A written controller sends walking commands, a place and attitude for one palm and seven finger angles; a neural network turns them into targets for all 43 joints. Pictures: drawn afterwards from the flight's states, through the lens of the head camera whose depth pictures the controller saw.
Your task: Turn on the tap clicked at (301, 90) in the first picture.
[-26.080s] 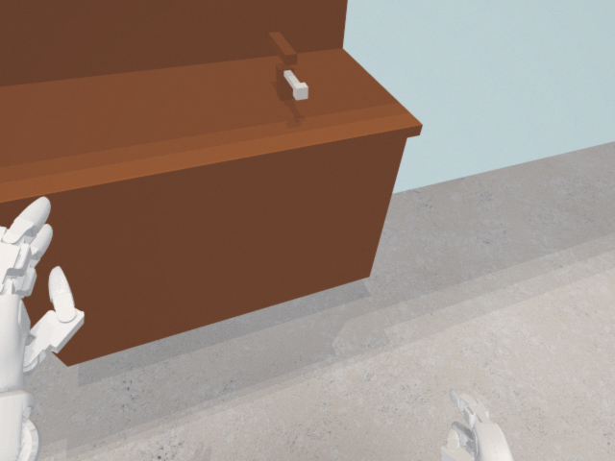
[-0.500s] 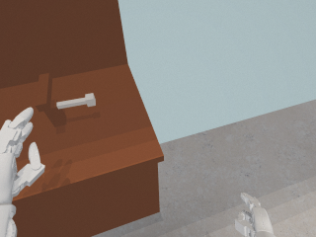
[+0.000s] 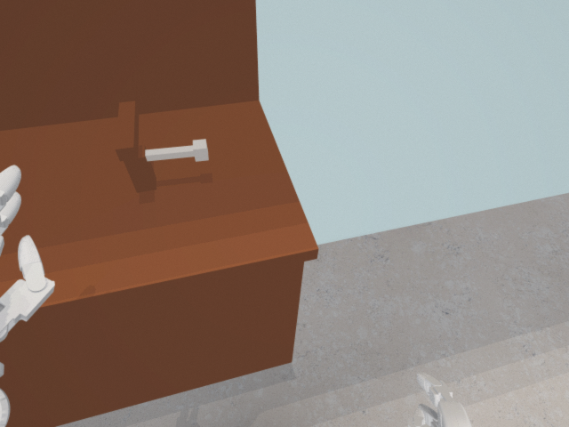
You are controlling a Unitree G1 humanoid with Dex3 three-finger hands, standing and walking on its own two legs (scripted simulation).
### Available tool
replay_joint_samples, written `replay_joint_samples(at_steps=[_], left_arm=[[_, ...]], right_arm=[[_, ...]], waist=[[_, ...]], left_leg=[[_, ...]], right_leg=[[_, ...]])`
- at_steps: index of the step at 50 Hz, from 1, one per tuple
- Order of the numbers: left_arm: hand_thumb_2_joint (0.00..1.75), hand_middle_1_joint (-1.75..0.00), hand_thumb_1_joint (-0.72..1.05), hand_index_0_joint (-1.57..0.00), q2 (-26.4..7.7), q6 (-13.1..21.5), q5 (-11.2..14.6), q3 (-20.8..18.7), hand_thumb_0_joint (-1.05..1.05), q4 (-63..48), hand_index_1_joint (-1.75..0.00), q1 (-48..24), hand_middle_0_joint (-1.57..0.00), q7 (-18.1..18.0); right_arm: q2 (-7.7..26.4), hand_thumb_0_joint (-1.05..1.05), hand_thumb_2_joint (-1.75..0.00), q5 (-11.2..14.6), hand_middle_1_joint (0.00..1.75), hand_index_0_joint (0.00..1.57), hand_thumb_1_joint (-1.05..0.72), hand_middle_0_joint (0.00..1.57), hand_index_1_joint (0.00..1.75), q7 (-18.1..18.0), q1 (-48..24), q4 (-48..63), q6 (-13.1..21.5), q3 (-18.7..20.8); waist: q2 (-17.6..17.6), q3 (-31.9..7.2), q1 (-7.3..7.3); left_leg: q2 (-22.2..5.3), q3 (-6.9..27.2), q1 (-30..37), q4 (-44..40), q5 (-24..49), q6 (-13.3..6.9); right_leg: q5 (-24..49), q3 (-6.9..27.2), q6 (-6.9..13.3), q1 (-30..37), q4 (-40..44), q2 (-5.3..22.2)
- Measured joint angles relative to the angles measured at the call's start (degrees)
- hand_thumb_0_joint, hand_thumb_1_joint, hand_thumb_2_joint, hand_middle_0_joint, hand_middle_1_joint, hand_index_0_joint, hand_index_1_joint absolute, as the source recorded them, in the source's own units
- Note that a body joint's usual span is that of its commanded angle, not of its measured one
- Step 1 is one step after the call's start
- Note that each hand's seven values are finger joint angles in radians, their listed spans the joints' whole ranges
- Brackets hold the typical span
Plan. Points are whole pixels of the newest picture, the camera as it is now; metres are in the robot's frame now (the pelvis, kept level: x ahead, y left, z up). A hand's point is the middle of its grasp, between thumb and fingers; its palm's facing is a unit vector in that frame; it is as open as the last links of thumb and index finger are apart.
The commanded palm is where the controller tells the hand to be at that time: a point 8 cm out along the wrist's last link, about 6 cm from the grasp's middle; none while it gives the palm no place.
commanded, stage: step back with the hand held close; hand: left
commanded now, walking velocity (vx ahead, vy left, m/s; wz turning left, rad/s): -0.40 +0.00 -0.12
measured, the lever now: (200, 150) +0.56 +0.20 +0.07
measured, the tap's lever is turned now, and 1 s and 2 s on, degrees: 86 86 86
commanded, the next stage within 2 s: stop stepping back and stand still in 0.32 s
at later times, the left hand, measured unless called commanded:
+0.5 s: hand (84, 386) +0.13 +0.19 +0.15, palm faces +0.26 -0.85 -0.46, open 7.4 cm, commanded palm +0.10 +0.24 +0.18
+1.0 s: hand out of the picture +0.09 +0.24 +0.16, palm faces +0.40 -0.84 -0.38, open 7.4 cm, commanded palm +0.05 +0.27 +0.18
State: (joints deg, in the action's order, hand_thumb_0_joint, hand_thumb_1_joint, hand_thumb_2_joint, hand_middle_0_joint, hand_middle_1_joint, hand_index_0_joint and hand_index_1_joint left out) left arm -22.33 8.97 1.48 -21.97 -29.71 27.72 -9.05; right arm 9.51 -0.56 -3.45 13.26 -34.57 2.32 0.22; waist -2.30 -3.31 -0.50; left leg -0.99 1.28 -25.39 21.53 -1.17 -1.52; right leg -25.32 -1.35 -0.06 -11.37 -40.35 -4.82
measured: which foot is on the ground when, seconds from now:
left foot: down 0.00-0.42, up 0.44-0.68, down 0.70-1.00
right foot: up 0.00-0.04, down 0.06-1.00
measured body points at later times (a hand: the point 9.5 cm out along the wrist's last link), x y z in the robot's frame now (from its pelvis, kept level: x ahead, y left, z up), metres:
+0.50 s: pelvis -0.09 -0.02 +0.00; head -0.07 -0.03 +0.45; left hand +0.11 +0.24 +0.18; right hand +0.08 -0.28 -0.09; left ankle -0.01 +0.09 -0.69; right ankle -0.10 -0.10 -0.74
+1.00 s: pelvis -0.12 +0.00 -0.01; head -0.15 -0.01 +0.44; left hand +0.06 +0.28 +0.18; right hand +0.03 -0.24 -0.09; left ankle -0.17 +0.13 -0.74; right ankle -0.10 -0.10 -0.74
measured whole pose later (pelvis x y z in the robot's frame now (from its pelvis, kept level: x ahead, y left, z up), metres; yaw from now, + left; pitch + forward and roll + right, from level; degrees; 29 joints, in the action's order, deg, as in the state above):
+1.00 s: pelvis -0.12 +0.00 -0.01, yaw -3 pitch -1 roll -1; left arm -20.1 7.1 3.4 -19.5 -25.0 27.7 -8.8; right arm 10.9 0.4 -3.4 13.1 -35.0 2.8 -0.7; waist -2.5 -2.8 -0.2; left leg -2.7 -0.4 -9.0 30.7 -21.0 1.1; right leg -13.2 -2.7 1.9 -15.3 -29.1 -1.8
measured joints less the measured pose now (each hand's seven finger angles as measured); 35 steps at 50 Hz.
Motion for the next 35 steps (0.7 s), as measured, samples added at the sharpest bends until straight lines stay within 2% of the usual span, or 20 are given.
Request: replay_joint_samples(at_steps=[3,5,7,9,11,13,14,17,20,21,22,24,26,27,30,32,35], left_arm=[[0.9,-0.3,0.89,-0.21,0.25,0.2,1.26,-0.35,0.02,-1.16,-0.3,2.48,-0.2,0.24],[0.9,-0.3,0.89,-0.21,2.27,0.19,1.19,2.36,0.02,0.48,-0.3,0.7,-0.2,1.13],[0.9,-0.3,0.89,-0.21,3.02,-0.43,1.09,5.3,0.02,1.94,-0.3,-1.47,-0.2,1.99],[0.9,-0.3,0.89,-0.21,1.96,-0.54,0.85,6.76,0.02,2.33,-0.3,-3.27,-0.21,2.84],[0.9,-0.3,0.89,-0.22,0.73,0.04,0.79,6.42,0.02,2.16,-0.3,-4.08,-0.21,3.51],[0.9,-0.3,0.88,-0.22,-0.31,0.05,1.03,4.97,0.02,1.73,-0.3,-4.43,-0.21,3.59],[0.9,-0.3,0.88,-0.22,-0.75,-0.17,1.3,4.2,0.02,1.7,-0.3,-4.62,-0.21,3.45],[0.9,-0.3,0.89,-0.22,-1.05,-1.9,1.96,3.05,0.02,2.49,-0.3,-5.45,-0.21,2.97],[0.9,-0.3,0.89,-0.22,-1.12,-3.62,2.49,2.56,0.02,2.2,-0.3,-3.76,-0.21,2.5],[0.9,-0.3,0.89,-0.22,-1.6,-3.88,2.45,2.18,0.02,1.37,-0.3,-2.47,-0.21,2.39],[0.9,-0.3,0.89,-0.21,-1.33,-3.97,2.18,2.4,0.02,0.66,-0.3,-1.25,-0.21,2.41],[0.9,-0.3,0.89,-0.22,-0.12,-3.94,1.57,3.73,0.02,-0.89,-0.3,2.21,-0.21,2.33],[0.9,-0.3,0.89,-0.22,0.95,-3.69,1.25,4.38,0.02,-1.69,-0.3,5.74,-0.21,2.31],[0.9,-0.3,0.89,-0.22,1.17,-3.63,1.15,4.37,0.02,-1.57,-0.3,6.53,-0.21,2.24],[0.9,-0.3,0.88,-0.22,1.31,-2.95,0.77,4.21,0.02,2.24,-0.3,3.7,-0.21,0.87],[0.9,-0.3,0.88,-0.22,2.08,-3.32,0.69,4.33,0.02,5.43,-0.3,-0.5,-0.21,-0.29],[0.9,-0.3,0.89,-0.22,3.65,-4.33,1.02,4.62,0.02,6.4,-0.3,-4.95,-0.21,-1.26]], right_arm=[[-0.51,0.01,-0.9,-0.16,0.3,0.2,-0.9,0.2,0.3,0.46,-3.67,-0.23,0.48,-0.86],[0.56,0.01,-0.9,-0.15,0.3,0.2,-0.9,0.2,0.3,0.31,-6.83,-1.09,0.37,-0.94],[1.06,0.01,-0.9,0.33,0.3,0.2,-0.9,0.2,0.3,-0.11,-8.39,-2.08,-0.24,-0.67],[0.37,0.01,-0.9,1.09,0.3,0.2,-0.9,0.2,0.3,-0.31,-8.08,-2.33,-1.06,-0.28],[-0.16,0.01,-0.9,1.55,0.3,0.2,-0.9,0.21,0.3,-0.38,-7.2,-1.74,-1.73,-0.4],[-0.08,0.01,-0.9,1.49,0.3,0.21,-0.9,0.21,0.3,-0.06,-7.16,-0.65,-2.2,-0.42],[0.06,0.01,-0.9,1.24,0.3,0.2,-0.9,0.21,0.3,0.32,-7.39,-0.02,-2.18,-0.26],[1.06,0.01,-0.9,0.38,0.3,0.2,-0.9,0.2,0.3,0.92,-7.88,1.53,-1.39,0.46],[2.3,0.01,-0.9,0.2,0.3,0.2,-0.9,0.2,0.3,0.75,-7.47,3.25,-1.23,1.2],[2.43,0.01,-0.9,0.38,0.3,0.2,-0.9,0.2,0.3,0.61,-7.37,3.66,-1.34,1.42],[2.77,0.01,-0.9,0.59,0.3,0.2,-0.9,0.2,0.3,0.48,-7.26,3.38,-1.5,1.81],[3.31,0.01,-0.9,0.59,0.3,0.2,-0.9,0.2,0.3,0.32,-5.78,1.45,-1.74,2.33],[3.31,0.01,-0.9,0.72,0.3,0.2,-0.9,0.2,0.3,0.24,-3.18,-0.16,-1.6,2.16],[3.19,0.01,-0.9,0.77,0.3,0.2,-0.9,0.2,0.3,0.03,-1.89,-0.62,-1.49,1.89],[3.06,0.01,-0.9,0.77,0.3,0.2,-0.9,0.2,0.3,-1.3,0.79,-1.9,-0.74,1.19],[3.52,0.01,-0.9,0.83,0.3,0.2,-0.9,0.2,0.3,-1.91,1.6,-2.43,-0.13,1.18],[4.86,0.01,-0.9,0.86,0.3,0.2,-0.9,0.2,0.3,-1.97,1.42,-1.89,0.42,1.38]], waist=[[2.21,0.72,-2.62],[-0.45,2.96,-3.88],[-2.52,4.62,-4.37],[-1.36,5.07,-3.95],[0.46,4.79,-2.84],[1.75,4.81,-1.82],[2.32,4.76,-1.43],[2.51,4.87,0.16],[1.37,4.47,1.4],[1.9,4.32,1.32],[1.6,4.52,1.1],[1.89,3.39,-0.13],[3.38,1.4,-1.39],[4.08,0.68,-1.67],[4.84,-0.31,-1.45],[4.15,-0.33,-1.0],[1.73,0.5,0.63]], left_leg=[[0.84,-4.3,-2.13,-0.58,2.32,0.5],[-0.93,-4.84,-3.56,1.79,1.61,0.63],[-2.36,-4.87,-2.91,3.02,1.47,0.47],[-2.09,-5.75,-1.6,5.63,-0.3,0.18],[-1.83,-6.48,0.78,5.1,-0.53,-0.23],[-2.09,-7.08,2.91,2.89,-0.65,-0.05],[-2.13,-7.64,3.52,1.97,-0.96,0.03],[-1.93,-8.05,4.11,-0.27,0.92,0.21],[-1.75,-7.19,2.25,-0.38,2.05,0.51],[-1.37,-7.37,0.35,1.99,-0.68,1.0],[-1.22,-6.39,-1.87,6.61,-6.8,2.11],[1.0,-2.96,-6.66,22.52,-16.63,3.27],[3.03,-1.87,-8.13,33.95,-18.3,3.3],[3.25,-2.05,-7.33,36.14,-17.9,3.3],[2.28,-2.69,-0.74,31.45,-18.55,2.54],[1.41,-2.51,5.4,22.89,-19.5,1.55],[-0.1,-1.52,14.7,7.57,-14.77,0.62]], right_leg=[[5.47,1.76,1.23,5.86,15.92,2.32],[2.13,2.69,2.75,6.92,18.96,0.93],[3.91,2.89,2.7,7.32,18.59,-0.41],[4.45,2.68,1.66,7.92,17.45,-0.09],[4.45,2.0,0.4,7.35,14.3,0.22],[4.98,1.58,-1.29,4.38,7.42,0.32],[2.65,2.14,-1.68,2.0,2.89,0.36],[-1.91,2.89,-0.69,-2.98,-3.83,0.69],[0.54,1.31,0.0,-3.32,2.99,1.74],[3.6,1.18,0.51,-3.11,7.2,2.6],[6.82,0.72,1.63,-3.73,7.77,2.55],[8.48,0.83,3.05,-4.8,8.55,2.74],[9.77,1.9,3.22,-5.0,11.26,3.49],[10.55,2.17,3.17,-4.83,12.7,3.84],[12.1,1.52,3.06,-4.37,15.09,4.64],[12.06,0.56,2.82,-4.57,14.71,4.9],[10.77,-1.34,2.09,-5.6,11.7,4.52]])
